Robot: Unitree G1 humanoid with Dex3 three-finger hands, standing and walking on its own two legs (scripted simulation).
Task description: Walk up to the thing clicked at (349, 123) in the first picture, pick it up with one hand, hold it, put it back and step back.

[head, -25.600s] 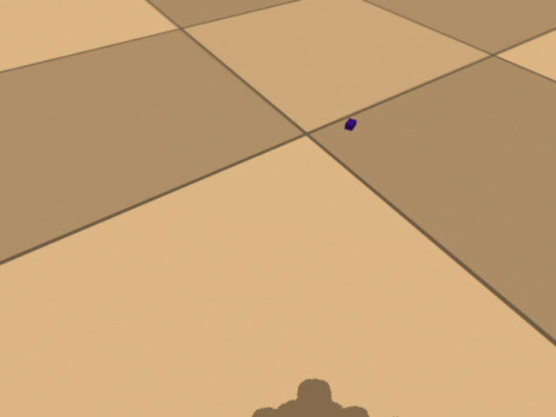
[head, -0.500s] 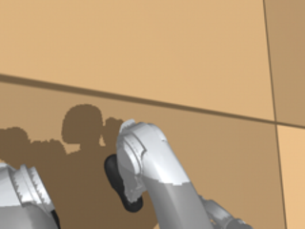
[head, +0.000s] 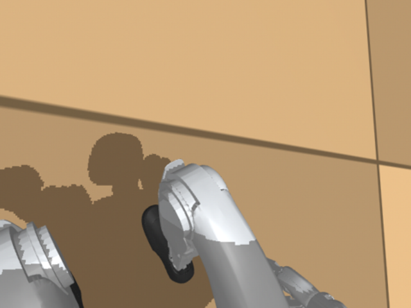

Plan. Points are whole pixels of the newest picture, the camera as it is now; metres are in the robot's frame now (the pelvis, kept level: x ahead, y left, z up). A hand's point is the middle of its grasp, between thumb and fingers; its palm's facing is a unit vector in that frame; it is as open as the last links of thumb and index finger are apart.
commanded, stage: settle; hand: left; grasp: from above
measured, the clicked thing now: out of the picture +0.46 +0.33 -0.29
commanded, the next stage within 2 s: lift in 0.80 s
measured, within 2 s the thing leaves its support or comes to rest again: leaves its support in 0.16 s
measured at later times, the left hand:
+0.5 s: hand out of the picture +0.45 +0.35 -0.18, palm faces -0.42 -0.10 -0.90, open 7.5 cm
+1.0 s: hand out of the picture +0.44 +0.34 -0.13, palm faces -0.44 -0.09 -0.89, open 7.5 cm
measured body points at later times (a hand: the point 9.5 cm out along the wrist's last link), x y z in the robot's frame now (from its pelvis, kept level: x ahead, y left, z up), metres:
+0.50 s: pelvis +0.00 +0.00 +0.01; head +0.24 +0.13 +0.37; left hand +0.47 +0.35 -0.13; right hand +0.10 -0.25 -0.07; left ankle +0.06 +0.12 -0.28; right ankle +0.12 -0.11 -0.28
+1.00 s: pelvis +0.00 +0.00 +0.03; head +0.22 +0.10 +0.40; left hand +0.46 +0.35 -0.07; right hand +0.07 -0.27 -0.07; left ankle +0.06 +0.12 -0.28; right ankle +0.12 -0.11 -0.28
